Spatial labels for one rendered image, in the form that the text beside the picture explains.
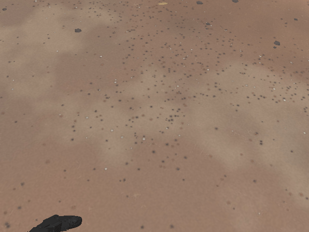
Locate left robot hand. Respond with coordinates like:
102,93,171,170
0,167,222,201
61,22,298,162
27,215,82,232

